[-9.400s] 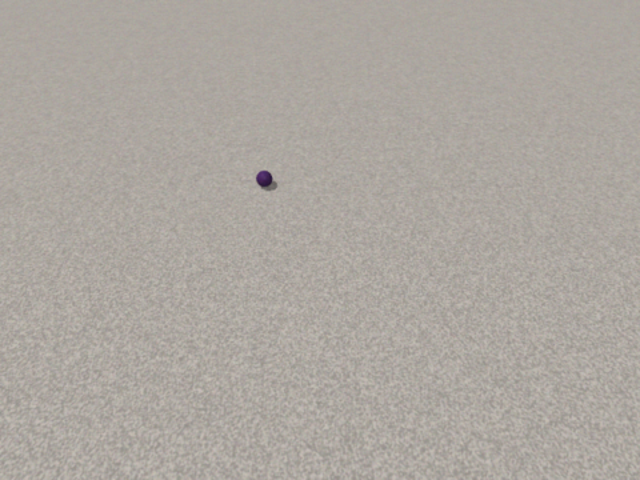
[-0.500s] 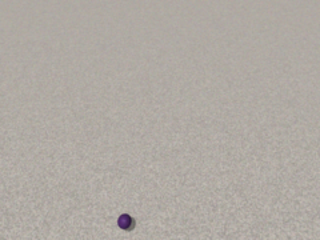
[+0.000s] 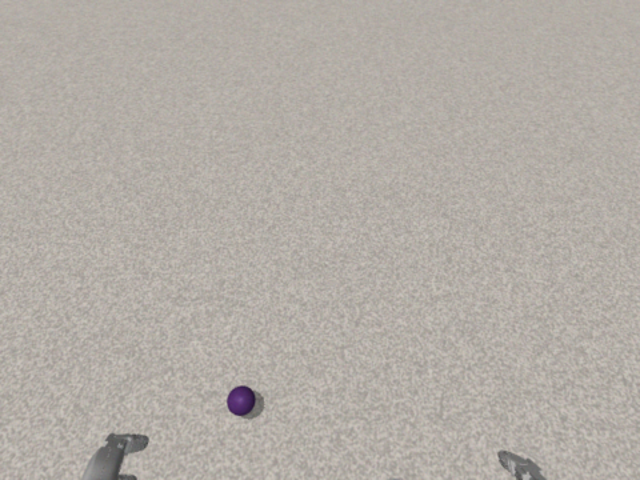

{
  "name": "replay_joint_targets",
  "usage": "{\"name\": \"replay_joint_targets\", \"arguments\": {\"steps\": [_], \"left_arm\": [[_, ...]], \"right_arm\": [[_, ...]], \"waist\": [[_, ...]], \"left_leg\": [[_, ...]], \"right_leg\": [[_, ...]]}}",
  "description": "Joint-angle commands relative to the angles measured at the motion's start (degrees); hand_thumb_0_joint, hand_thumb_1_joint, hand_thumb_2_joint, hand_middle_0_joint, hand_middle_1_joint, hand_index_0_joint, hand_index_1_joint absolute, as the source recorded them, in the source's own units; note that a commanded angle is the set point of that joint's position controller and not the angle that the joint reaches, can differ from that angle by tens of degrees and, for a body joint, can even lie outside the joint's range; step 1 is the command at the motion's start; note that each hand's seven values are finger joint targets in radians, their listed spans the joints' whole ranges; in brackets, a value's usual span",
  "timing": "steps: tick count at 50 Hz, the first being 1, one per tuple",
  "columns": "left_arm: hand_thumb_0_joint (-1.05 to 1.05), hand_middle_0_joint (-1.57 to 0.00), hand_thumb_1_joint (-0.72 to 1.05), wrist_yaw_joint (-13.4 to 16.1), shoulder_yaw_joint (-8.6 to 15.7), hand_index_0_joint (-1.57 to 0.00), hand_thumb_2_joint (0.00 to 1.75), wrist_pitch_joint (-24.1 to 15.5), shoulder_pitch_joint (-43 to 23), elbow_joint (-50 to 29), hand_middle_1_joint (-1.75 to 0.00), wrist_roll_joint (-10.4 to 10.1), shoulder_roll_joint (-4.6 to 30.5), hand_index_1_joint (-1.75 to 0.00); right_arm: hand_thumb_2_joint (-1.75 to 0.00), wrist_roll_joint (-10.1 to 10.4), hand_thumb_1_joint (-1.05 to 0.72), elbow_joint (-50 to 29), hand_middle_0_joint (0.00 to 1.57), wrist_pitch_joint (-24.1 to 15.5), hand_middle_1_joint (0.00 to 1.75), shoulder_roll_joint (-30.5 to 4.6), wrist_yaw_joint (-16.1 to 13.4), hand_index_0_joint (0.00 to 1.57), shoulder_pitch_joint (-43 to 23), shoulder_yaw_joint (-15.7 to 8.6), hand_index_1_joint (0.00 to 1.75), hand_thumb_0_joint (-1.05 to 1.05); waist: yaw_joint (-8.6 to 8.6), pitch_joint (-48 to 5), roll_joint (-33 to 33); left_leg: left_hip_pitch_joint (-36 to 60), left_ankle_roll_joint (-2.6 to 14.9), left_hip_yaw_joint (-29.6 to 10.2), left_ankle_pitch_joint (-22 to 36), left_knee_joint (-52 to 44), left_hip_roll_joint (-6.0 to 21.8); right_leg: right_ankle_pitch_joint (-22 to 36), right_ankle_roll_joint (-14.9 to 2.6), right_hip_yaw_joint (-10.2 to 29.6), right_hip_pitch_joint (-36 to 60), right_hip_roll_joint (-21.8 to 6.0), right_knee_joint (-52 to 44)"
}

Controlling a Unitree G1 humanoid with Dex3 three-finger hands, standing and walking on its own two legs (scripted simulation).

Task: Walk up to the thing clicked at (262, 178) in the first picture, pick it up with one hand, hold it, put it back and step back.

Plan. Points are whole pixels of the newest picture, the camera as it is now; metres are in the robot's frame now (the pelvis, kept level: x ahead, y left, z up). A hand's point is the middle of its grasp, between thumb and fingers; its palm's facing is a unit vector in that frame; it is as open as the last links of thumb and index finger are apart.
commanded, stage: rise first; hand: left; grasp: from above
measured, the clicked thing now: (241, 400) +0.39 +0.23 -0.71
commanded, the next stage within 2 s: none
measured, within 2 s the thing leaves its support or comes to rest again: neither
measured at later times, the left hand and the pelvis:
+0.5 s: hand out of the picture +0.13 +0.27 -0.25, palm faces -0.27 -0.80 -0.54, open 14.1 cm; pelvis -0.02 +0.01 -0.10, yaw +0 degrees
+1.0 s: hand (191, 443) +0.25 +0.28 -0.45, palm faces -0.45 -0.34 -0.82, open 14.0 cm; pelvis -0.08 +0.00 -0.30, yaw -2 degrees
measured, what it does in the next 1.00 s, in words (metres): lowers itself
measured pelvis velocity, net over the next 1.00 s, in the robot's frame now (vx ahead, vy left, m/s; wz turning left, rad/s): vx -0.08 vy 0.00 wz -0.04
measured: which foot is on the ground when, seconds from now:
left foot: down 0.00-1.00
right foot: down 0.00-1.00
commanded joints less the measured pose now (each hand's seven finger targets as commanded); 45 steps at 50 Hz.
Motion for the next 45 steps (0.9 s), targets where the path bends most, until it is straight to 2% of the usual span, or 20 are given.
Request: {"name": "replay_joint_targets", "arguments": {"steps": [1, 3, 6, 8, 11, 13, 14, 17, 18, 20, 22, 27, 29, 31, 32, 35, 36, 38, 43, 45], "left_arm": [[0.0, -0.07, -0.53, 1.44, 3.15, -0.07, 0.98, -0.85, 1.77, -11.31, -1.06, 2.02, 9.84, -1.06], [0.0, -0.08, -0.57, 1.67, 3.78, -0.08, 0.99, -0.85, 2.98, -14.82, -1.07, 3.1, 10.63, -1.07], [0.0, -0.08, -0.59, 1.79, 2.84, -0.06, 1.01, -0.12, 6.2, -19.59, -1.05, 4.7, 9.19, -1.07], [0.0, -0.07, -0.58, 2.08, 3.83, -0.06, 1.0, 0.6, 8.28, -23.11, -1.07, 5.91, 10.17, -1.08], [0.0, -0.08, -0.6, 2.16, 2.4, -0.06, 1.0, 1.73, 10.81, -27.08, -1.06, 6.92, 8.82, -1.07], [0.0, -0.07, -0.58, 2.14, 2.84, -0.07, 0.98, 2.46, 12.63, -29.05, -1.07, 7.55, 9.23, -1.08], [0.0, -0.07, -0.58, 2.21, 2.3, -0.07, 0.98, 2.7, 12.15, -29.66, -1.07, 7.93, 8.88, -1.07], [0.0, -0.07, -0.56, 2.45, 2.89, -0.07, 0.97, 3.05, 14.97, -33.18, -1.08, 9.13, 9.33, -1.08], [0.0, -0.07, -0.56, 2.55, 1.89, -0.07, 0.96, 2.96, 12.74, -33.92, -1.09, 9.84, 9.08, -1.09], [0.0, -0.06, -0.55, 3.08, 2.09, -0.07, 0.96, 2.48, 9.91, -32.6, -1.1, 11.2, 9.77, -1.09], [0.0, -0.06, -0.54, 3.52, 2.61, -0.06, 0.96, 1.19, 7.23, -30.75, -1.09, 12.99, 11.13, -1.08], [0.0, -0.04, -0.5, 4.45, 0.06, -0.05, 0.97, -3.59, 2.19, -27.81, -1.09, 19.06, 11.46, -1.08], [0.0, -0.05, -0.52, 5.63, 1.58, -0.05, 0.98, -5.6, -1.08, -26.14, -1.08, 21.6, 14.55, -1.08], [0.0, -0.05, -0.53, 6.66, 1.0, -0.05, 1.0, -7.46, -3.36, -24.68, -1.07, 24.33, 15.26, -1.08], [0.0, -0.05, -0.54, 7.37, 2.39, -0.05, 1.01, -8.18, -4.59, -22.77, -1.07, 25.84, 16.99, -1.07], [0.0, -0.05, -0.55, 8.96, 1.56, -0.05, 1.02, -9.6, -10.25, -22.09, -1.06, 29.13, 18.33, -1.07], [0.0, -0.05, -0.56, 9.34, 0.79, -0.04, 1.03, -9.83, -10.75, -20.44, -1.06, 29.98, 17.39, -1.07], [0.0, -0.05, -0.56, 10.4, 1.91, -0.04, 1.03, -10.18, -14.37, -17.4, -1.06, 32.46, 19.63, -1.07], [0.0, -0.06, -0.54, 12.11, 2.34, -0.05, 1.03, -11.46, -25.04, -15.04, -1.05, 36.5, 23.02, -1.06], [0.0, -0.05, -0.55, 12.53, 2.84, -0.05, 1.04, -11.85, -27.99, -13.33, -1.06, 38.11, 25.28, -1.07]], "right_arm": [[-0.9, -0.4, -0.9, -9.18, 0.2, -3.93, 0.3, -9.55, -0.43, 0.2, -1.14, -4.18, 0.3, 0.0], [-0.9, -0.43, -0.9, -10.12, 0.2, -4.48, 0.3, -9.44, -0.53, 0.2, -1.17, -4.26, 0.3, 0.0], [-0.9, -0.56, -0.9, -11.46, 0.2, -5.24, 0.3, -9.08, -0.84, 0.2, -1.51, -4.36, 0.3, 0.0], [-0.9, -0.58, -0.89, -12.11, 0.2, -5.61, 0.3, -9.09, -0.97, 0.2, -1.74, -4.41, 0.3, 0.0], [-0.9, -0.72, -0.91, -12.96, 0.2, -6.34, 0.3, -8.83, -0.87, 0.2, -2.18, -4.34, 0.3, 0.0], [-0.91, -0.76, -0.91, -13.41, 0.2, -6.73, 0.3, -8.85, -0.89, 0.2, -2.83, -4.35, 0.3, 0.0], [-0.91, -0.82, -0.92, -13.78, 0.2, -6.89, 0.3, -9.03, -0.78, 0.2, -3.13, -4.38, 0.3, 0.0], [-0.9, -0.89, -0.91, -14.75, 0.2, -7.75, 0.3, -8.46, -0.67, 0.2, -4.05, -4.16, 0.3, 0.0], [-0.9, -0.88, -0.9, -14.79, 0.2, -8.0, 0.3, -8.76, -0.61, 0.2, -4.32, -4.03, 0.3, 0.0], [-0.9, -0.78, -0.9, -14.71, 0.2, -8.54, 0.3, -8.71, -0.66, 0.2, -5.0, -3.94, 0.3, 0.0], [-0.9, -0.84, -0.88, -14.28, 0.2, -9.26, 0.3, -8.97, -0.49, 0.2, -6.17, -3.95, 0.3, 0.0], [-0.88, -0.88, -0.83, -13.05, 0.2, -10.73, 0.3, -10.08, 0.43, 0.2, -6.85, -4.6, 0.3, 0.0], [-0.89, -0.79, -0.84, -11.87, 0.2, -10.99, 0.3, -10.96, 0.87, 0.2, -7.22, -4.78, 0.3, 0.0], [-0.89, -0.79, -0.85, -10.96, 0.2, -11.03, 0.3, -11.45, 1.36, 0.2, -7.42, -5.12, 0.3, 0.0], [-0.89, -0.85, -0.85, -10.36, 0.2, -10.89, 0.3, -11.78, 1.46, 0.2, -7.54, -5.23, 0.3, 0.0], [-0.89, -1.05, -0.86, -8.95, 0.2, -10.32, 0.3, -11.91, 1.93, 0.2, -7.27, -5.74, 0.3, 0.0], [-0.89, -1.09, -0.86, -8.49, 0.2, -10.16, 0.3, -11.91, 2.06, 0.2, -7.21, -5.98, 0.3, 0.0], [-0.89, -1.26, -0.86, -7.14, 0.2, -9.68, 0.3, -12.32, 2.25, 0.2, -6.6, -6.13, 0.3, 0.0], [-0.89, -1.94, -0.86, -5.13, 0.2, -8.32, 0.3, -12.4, 2.61, 0.2, -4.9, -6.62, 0.3, 0.0], [-0.89, -2.06, -0.86, -4.86, 0.2, -7.68, 0.3, -12.51, 2.6, 0.2, -5.11, -6.92, 0.3, 0.0]], "waist": [[1.79, -13.15, 3.13], [1.6, -14.27, 2.49], [1.0, -15.78, 3.44], [1.6, -17.3, 4.56], [0.92, -17.97, 4.53], [1.11, -19.31, 5.56], [0.21, -18.38, 4.21], [1.27, -20.95, 5.58], [-0.3, -21.48, 4.91], [-1.17, -20.52, 3.12], [-0.44, -20.46, 3.37], [-0.45, -26.42, 4.59], [0.27, -29.14, 5.92], [0.69, -32.15, 6.33], [1.22, -32.55, 6.78], [1.43, -36.72, 6.72], [1.05, -37.9, 6.13], [1.54, -39.44, 5.91], [1.41, -44.07, 3.01], [1.58, -43.75, 2.95]], "left_leg": [[0.79, 0.33, -0.99, 11.02, 2.35, -2.17], [-1.8, 0.48, -1.42, 10.83, 4.97, -2.04], [-3.71, 0.43, -1.99, 9.4, 7.79, -1.54], [-5.34, 0.48, -2.05, 9.81, 9.88, -1.6], [-7.62, 0.45, -2.79, 9.6, 12.38, -1.16], [-8.36, 0.4, -3.4, 10.77, 14.4, -0.92], [-10.56, 0.5, -3.45, 8.92, 15.31, -0.99], [-13.04, 0.63, -3.09, 8.27, 18.96, -1.39], [-13.94, 0.66, -3.58, 8.26, 20.13, -1.1], [-18.96, 1.16, -2.95, 5.97, 23.92, -1.68], [-23.38, 1.08, -3.15, 3.45, 26.92, -1.75], [-29.64, 0.85, -3.83, 1.02, 34.56, -1.92], [-32.08, 0.65, -4.46, 2.62, 37.67, -1.8], [-33.92, 0.69, -4.78, 3.46, 41.07, -1.74], [-35.71, 0.57, -4.84, 2.99, 42.31, -1.87], [-40.07, 0.95, -3.87, 2.41, 47.09, -2.06], [-41.0, 0.93, -3.91, 2.08, 48.34, -2.07], [-43.59, 1.09, -3.42, 2.11, 51.6, -2.06], [-51.9, 1.91, -1.88, -2.58, 58.26, -2.44], [-54.89, 1.94, -1.77, -5.85, 59.31, -2.44]], "right_leg": [[7.85, -2.37, -1.22, -2.19, 2.44, 3.55], [7.68, -2.25, -1.03, -4.42, 2.4, 6.09], [6.29, -2.29, -0.89, -8.87, 2.52, 9.45], [6.45, -2.38, -0.66, -9.94, 2.23, 11.26], [5.77, -2.34, -0.78, -13.24, 2.36, 14.4], [5.61, -2.38, -0.94, -16.13, 2.18, 16.56], [4.72, -2.22, -1.0, -16.7, 2.25, 17.14], [4.11, -2.32, -0.78, -19.81, 2.14, 20.42], [4.03, -2.32, -0.92, -21.45, 2.36, 21.8], [3.69, -2.01, -0.59, -24.09, 2.17, 23.58], [1.32, -2.16, -0.47, -28.77, 2.05, 27.3], [-1.0, -2.26, -0.16, -38.04, 1.76, 36.31], [-0.35, -2.48, -0.2, -42.13, 1.69, 40.65], [-0.09, -2.65, -0.41, -46.16, 1.88, 44.3], [-0.56, -2.75, -0.39, -47.8, 1.83, 45.92], [-0.24, -2.75, -0.22, -50.49, 2.04, 49.15], [-0.62, -2.78, -0.42, -51.6, 2.11, 50.23], [-0.56, -2.71, -0.58, -53.33, 2.21, 52.41], [-3.15, -2.31, -0.09, -53.64, 2.34, 55.04], [-6.53, -2.4, -0.3, -55.16, 2.45, 56.19]]}}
